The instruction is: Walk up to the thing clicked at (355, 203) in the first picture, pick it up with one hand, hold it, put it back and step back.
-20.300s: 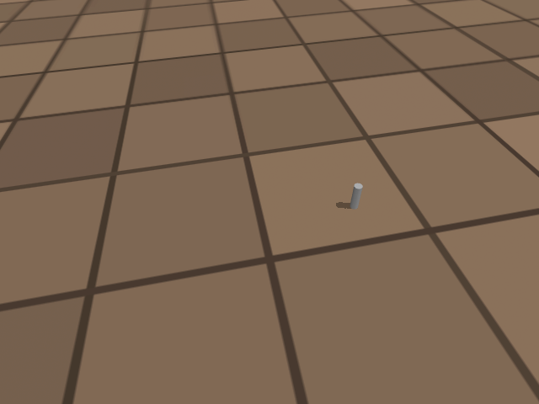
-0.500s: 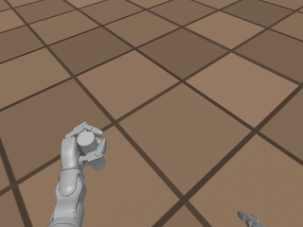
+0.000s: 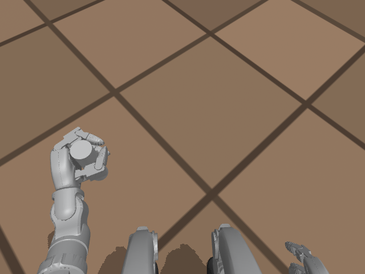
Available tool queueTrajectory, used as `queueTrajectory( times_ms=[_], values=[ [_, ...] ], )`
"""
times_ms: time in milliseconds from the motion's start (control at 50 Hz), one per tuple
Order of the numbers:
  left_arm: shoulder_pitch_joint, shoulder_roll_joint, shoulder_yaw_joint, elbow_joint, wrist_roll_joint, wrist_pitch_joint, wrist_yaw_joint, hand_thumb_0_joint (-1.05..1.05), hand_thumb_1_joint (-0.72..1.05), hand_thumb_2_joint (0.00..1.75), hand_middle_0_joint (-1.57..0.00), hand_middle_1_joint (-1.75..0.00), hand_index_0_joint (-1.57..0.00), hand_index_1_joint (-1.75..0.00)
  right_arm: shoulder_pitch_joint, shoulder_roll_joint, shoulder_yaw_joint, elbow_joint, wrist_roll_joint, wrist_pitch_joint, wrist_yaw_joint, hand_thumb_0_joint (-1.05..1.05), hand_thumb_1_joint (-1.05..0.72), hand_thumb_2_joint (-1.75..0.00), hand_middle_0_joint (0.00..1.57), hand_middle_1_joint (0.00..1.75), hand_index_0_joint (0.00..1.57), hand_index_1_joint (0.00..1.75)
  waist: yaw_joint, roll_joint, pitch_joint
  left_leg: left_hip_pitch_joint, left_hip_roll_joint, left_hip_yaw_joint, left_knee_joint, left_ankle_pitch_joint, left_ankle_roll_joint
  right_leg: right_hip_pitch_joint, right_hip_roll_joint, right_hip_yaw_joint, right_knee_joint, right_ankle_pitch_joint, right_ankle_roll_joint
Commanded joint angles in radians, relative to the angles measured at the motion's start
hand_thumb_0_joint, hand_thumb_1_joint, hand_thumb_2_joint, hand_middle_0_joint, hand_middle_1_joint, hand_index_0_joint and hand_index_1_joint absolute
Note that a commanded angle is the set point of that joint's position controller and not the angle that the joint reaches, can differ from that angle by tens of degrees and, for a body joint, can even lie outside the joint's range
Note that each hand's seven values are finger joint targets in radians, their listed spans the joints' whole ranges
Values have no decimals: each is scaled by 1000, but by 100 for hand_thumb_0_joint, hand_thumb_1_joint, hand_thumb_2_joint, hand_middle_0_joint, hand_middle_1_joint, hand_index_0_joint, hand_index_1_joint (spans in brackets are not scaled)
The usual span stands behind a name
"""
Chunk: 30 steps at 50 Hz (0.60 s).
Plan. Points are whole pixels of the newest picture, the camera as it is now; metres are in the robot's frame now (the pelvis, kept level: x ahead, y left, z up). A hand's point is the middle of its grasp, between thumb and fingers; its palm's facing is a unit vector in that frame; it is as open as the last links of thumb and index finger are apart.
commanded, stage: crouch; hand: left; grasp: from the side
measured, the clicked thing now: (91, 162) +0.39 +0.22 -0.04
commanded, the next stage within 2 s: lower in 1.24 s
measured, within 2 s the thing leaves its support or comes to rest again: neither
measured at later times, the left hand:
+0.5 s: hand (111, 181) +0.40 +0.22 -0.24, palm faces +0.23 -0.97 -0.04, open 5.2 cm
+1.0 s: hand (115, 186) +0.42 +0.24 -0.34, palm faces +0.22 -0.97 -0.02, open 5.2 cm
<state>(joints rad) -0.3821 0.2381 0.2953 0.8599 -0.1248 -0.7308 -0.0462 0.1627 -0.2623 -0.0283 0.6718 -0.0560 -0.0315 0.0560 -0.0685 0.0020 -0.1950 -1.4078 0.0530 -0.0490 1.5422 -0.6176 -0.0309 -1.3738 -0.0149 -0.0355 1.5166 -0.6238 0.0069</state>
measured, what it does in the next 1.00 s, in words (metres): lowers itself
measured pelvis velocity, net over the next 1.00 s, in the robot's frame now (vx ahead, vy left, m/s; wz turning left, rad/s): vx -0.06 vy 0.01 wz -0.11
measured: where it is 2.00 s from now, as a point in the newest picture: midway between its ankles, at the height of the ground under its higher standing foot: outside the picture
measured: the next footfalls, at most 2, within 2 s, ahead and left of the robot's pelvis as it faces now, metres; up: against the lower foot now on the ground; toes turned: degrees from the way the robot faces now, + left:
none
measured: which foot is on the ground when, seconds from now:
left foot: down 0.00-1.00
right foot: down 0.00-1.00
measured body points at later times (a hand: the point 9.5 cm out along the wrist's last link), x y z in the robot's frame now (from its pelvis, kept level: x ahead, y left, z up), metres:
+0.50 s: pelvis -0.05 +0.00 -0.20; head +0.15 +0.04 +0.20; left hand +0.39 +0.27 -0.23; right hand +0.06 -0.27 -0.32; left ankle +0.04 +0.13 -0.56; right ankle +0.04 -0.13 -0.56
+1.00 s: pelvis -0.06 +0.01 -0.28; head +0.16 +0.06 +0.11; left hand +0.40 +0.29 -0.34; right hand +0.03 -0.28 -0.38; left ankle +0.04 +0.13 -0.56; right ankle +0.04 -0.13 -0.56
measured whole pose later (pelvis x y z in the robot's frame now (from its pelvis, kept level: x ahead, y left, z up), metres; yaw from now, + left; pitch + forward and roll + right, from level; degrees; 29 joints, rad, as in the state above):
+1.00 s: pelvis -0.06 +0.01 -0.28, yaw -6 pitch +27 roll -7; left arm -0.69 0.53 0.58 1.17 -0.07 -0.80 -0.13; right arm 0.04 -0.31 0.14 0.70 -0.17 0.03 0.11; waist -0.18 -0.06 0.02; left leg -2.27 0.03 -0.19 2.46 -0.67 -0.04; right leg -2.20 0.02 -0.09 2.37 -0.65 0.03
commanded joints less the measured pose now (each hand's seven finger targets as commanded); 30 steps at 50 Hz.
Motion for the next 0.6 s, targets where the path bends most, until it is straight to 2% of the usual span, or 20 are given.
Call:
queueTrajectory(
  times_ms=[0,40,60,80,120,140,160,180,220,300,360,400,420,460,500,580],
  values=[
    [-280,169,69,-178,-22,-102,-11,0,53,125,-130,-134,-130,-135,51,-164,-55,-80,-5,-13,3,0,-90,-91,20,30,20,30,12,64,-550,230,-41,-3,-44,327,43,139,30,14,-54,321,-35],
    [-292,192,88,-153,-18,-107,-24,0,56,125,-130,-135,-130,-135,45,-168,-52,-72,-8,-8,9,0,-90,-91,20,30,20,30,12,62,-564,181,-41,-2,9,319,46,89,30,14,-10,311,-36],
    [-341,189,68,-161,-14,-112,-33,0,58,127,-131,-136,-132,-136,45,-168,-54,-68,-11,-7,9,0,-90,-91,20,30,20,30,-7,63,-560,142,-40,0,37,294,48,69,30,21,4,298,-33],
    [-328,200,86,-124,-11,-111,-37,0,56,127,-132,-137,-133,-137,47,-173,-55,-65,-11,-4,11,0,-90,-91,20,30,20,30,-10,37,-555,105,-40,-5,51,264,48,48,31,16,24,270,-34],
    [-392,193,73,-117,-11,-119,-53,0,56,127,-132,-137,-132,-137,50,-170,-51,-47,-18,-4,13,0,-90,-91,20,30,20,30,-24,54,-575,69,-37,-3,115,253,48,-19,30,19,72,258,-34],
    [-427,217,92,-128,-11,-126,-55,0,57,126,-131,-137,-132,-137,54,-173,-49,-46,-21,-4,14,0,-90,-91,20,30,20,30,-27,71,-599,63,-38,-6,133,247,46,-42,30,10,102,249,-37],
    [-422,234,112,-83,-7,-124,-54,0,57,127,-131,-137,-131,-137,50,-178,-47,-39,-25,-2,15,0,-90,-91,20,30,20,30,-17,67,-602,50,-36,-7,154,239,44,-71,31,3,128,236,-39],
    [-445,234,108,-63,-5,-126,-56,0,59,127,-131,-137,-131,-137,50,-177,-43,-33,-28,-3,14,0,-90,-91,20,30,20,30,-26,70,-586,22,-36,-6,180,230,44,-100,30,3,148,226,-38],
    [-481,272,148,-43,3,-141,-52,0,58,129,-131,-138,-132,-138,48,-179,-36,-28,-37,1,19,0,-90,-91,20,30,20,30,-22,78,-604,-30,-37,-5,222,212,42,-147,31,-7,203,204,-41],
    [-520,302,175,42,20,-159,-55,0,58,132,-132,-140,-133,-141,35,-180,-19,-15,-52,3,27,0,-90,-91,20,30,20,30,-26,104,-558,-139,-38,6,294,116,37,-237,30,-16,284,119,-42],
    [-583,370,209,36,35,-170,-50,0,53,131,-131,-139,-131,-140,42,-190,-15,-14,-61,11,29,0,-90,-91,20,30,20,30,-34,116,-614,-197,-40,20,358,102,39,-235,33,-13,333,115,-37],
    [-577,367,210,63,39,-168,-61,0,55,131,-131,-139,-131,-140,36,-194,-9,-8,-64,13,32,0,-91,-91,20,30,20,30,-38,136,-596,-220,-40,22,383,87,37,-278,35,-27,373,106,-39],
    [-608,390,226,57,42,-168,-61,0,56,131,-131,-138,-131,-139,36,-202,-8,-9,-64,14,32,0,-91,-91,20,30,20,30,-43,137,-583,-235,-40,21,390,59,37,-308,36,-37,390,86,-39],
    [-649,394,222,59,39,-167,-62,0,53,128,-130,-136,-130,-137,31,-208,-1,-9,-67,19,31,0,-91,-91,20,30,20,30,-59,147,-573,-271,-40,19,418,7,38,-343,37,-48,419,51,-38],
    [-625,422,240,103,41,-159,-65,0,53,125,-127,-133,-127,-134,32,-216,7,-4,-68,21,30,0,-90,-91,20,30,20,30,-57,127,-556,-317,-41,22,445,-28,41,-354,39,-56,436,21,-35],
    [-626,460,260,90,42,-151,-81,0,57,124,-125,-131,-125,-132,35,-232,21,5,-76,30,27,0,-90,-91,20,30,20,30,-57,147,-555,-345,-39,19,501,-15,41,-385,42,-68,489,37,-33]
  ],
)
